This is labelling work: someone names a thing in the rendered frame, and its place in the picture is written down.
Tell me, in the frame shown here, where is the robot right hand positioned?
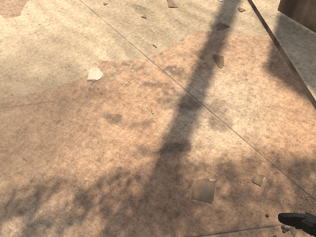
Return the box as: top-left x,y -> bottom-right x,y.
277,212 -> 316,237

